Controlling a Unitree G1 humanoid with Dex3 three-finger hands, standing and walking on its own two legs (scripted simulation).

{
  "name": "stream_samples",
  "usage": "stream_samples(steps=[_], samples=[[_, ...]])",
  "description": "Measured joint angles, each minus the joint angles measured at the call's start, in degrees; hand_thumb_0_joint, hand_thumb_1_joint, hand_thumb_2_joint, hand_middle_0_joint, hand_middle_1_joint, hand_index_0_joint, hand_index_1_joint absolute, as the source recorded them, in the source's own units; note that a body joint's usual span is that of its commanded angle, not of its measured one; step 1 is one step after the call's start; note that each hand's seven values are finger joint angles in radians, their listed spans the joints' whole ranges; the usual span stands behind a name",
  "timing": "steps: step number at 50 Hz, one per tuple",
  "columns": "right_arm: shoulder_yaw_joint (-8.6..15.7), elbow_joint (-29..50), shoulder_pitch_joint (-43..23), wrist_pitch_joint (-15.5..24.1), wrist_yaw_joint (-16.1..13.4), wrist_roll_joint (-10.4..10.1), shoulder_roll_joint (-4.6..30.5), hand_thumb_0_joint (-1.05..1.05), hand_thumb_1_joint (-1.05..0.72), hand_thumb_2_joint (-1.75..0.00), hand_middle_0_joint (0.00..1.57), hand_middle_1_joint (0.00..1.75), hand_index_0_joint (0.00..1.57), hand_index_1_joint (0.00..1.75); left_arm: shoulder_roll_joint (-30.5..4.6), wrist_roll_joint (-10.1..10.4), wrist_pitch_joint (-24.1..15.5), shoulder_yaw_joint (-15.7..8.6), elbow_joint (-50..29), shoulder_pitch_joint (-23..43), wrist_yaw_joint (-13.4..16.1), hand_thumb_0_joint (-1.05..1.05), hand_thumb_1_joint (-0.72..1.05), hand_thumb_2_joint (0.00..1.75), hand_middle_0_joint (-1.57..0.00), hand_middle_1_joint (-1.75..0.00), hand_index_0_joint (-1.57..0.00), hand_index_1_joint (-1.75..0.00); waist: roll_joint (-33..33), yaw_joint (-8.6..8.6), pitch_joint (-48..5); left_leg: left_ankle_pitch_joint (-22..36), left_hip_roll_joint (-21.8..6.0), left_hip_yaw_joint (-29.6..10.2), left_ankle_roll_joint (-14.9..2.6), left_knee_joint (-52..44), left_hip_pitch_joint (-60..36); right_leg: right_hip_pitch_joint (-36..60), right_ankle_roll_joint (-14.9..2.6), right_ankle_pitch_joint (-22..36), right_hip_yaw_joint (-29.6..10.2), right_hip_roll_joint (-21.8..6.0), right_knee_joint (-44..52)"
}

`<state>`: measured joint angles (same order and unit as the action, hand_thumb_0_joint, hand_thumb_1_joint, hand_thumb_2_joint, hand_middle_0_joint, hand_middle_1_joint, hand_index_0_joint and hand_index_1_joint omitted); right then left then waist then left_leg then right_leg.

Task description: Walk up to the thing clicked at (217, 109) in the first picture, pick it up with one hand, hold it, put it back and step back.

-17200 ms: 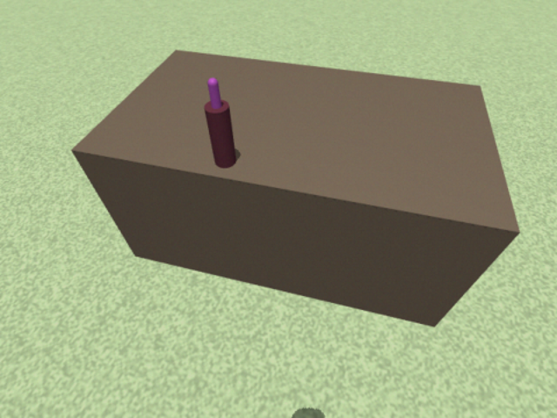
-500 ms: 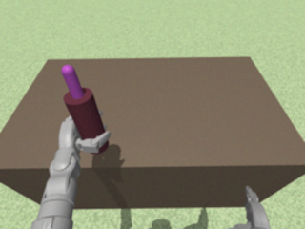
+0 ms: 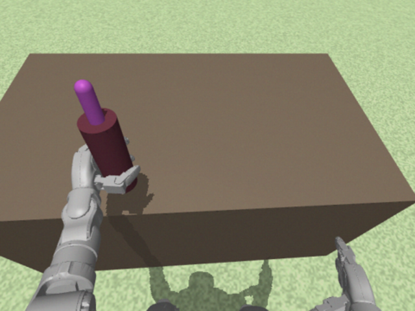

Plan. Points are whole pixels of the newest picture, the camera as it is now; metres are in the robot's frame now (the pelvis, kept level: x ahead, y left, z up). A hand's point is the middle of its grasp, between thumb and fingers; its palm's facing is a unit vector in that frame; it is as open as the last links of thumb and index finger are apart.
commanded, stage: crouch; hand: left
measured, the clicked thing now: (106, 142) +0.40 +0.19 +0.10
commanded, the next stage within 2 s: lower in 0.22 s
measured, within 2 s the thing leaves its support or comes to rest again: neither
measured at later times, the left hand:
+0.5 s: hand (123, 169) +0.41 +0.19 -0.01, palm faces +0.13 -0.99 +0.01, open 8.7 cm
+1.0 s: hand (127, 179) +0.41 +0.19 -0.06, palm faces +0.14 -0.99 +0.00, open 8.7 cm
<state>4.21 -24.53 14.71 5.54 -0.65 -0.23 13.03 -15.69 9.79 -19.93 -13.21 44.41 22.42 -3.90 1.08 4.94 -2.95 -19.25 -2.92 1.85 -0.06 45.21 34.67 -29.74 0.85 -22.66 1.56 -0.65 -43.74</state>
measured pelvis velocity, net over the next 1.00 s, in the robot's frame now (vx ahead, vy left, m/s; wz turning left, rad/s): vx -0.01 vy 0.01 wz -0.01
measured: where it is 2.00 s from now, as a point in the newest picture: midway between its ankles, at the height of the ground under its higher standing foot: outside the picture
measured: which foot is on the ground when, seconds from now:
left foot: down 0.00-1.00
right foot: down 0.00-1.00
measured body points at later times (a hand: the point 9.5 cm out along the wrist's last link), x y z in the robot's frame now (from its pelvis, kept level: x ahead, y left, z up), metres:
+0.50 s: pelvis +0.00 +0.01 -0.02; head +0.08 +0.04 +0.42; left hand +0.40 +0.24 -0.01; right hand +0.15 -0.25 -0.06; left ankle +0.03 +0.12 -0.71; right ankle -0.01 -0.13 -0.71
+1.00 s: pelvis -0.01 +0.01 -0.05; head +0.11 +0.05 +0.38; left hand +0.40 +0.24 -0.06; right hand +0.15 -0.26 -0.06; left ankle +0.03 +0.12 -0.71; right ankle -0.01 -0.13 -0.71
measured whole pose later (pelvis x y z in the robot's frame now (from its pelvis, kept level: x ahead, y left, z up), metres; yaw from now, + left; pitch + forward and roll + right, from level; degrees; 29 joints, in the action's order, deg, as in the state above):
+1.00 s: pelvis -0.01 +0.01 -0.05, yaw +0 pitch +19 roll -3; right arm 3.1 -2.8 22.0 -0.4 3.0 2.5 13.8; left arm -18.3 6.4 -30.6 -17.9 53.5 27.4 -2.7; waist 1.6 9.1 -6.4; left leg -26.6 -3.8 -0.1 -0.3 64.8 57.5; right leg -51.4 1.0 -30.0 2.6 -0.1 -62.2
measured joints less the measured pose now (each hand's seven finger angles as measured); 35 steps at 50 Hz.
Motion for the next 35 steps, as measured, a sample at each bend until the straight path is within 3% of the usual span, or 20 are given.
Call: stream_samples(steps=[35], samples=[[-0.97, 16.73, 5.39, -4.02, 2.79, 2.02, 0.31, -0.01, 0.52, -0.06, 0.06, 0.05, 0.06, 0.05, -1.35, -2.33, -8.27, -2.99, 6.86, 3.8, 1.38, 0.0, -0.23, 1.09, -0.79, -1.01, -0.81, -1.01, 0.74, 2.92, -1.72, -5.28, -0.58, -0.95, -0.52, 13.87, 16.34, -15.53, 0.42, -5.01, 0.35, 0.29, -12.88]])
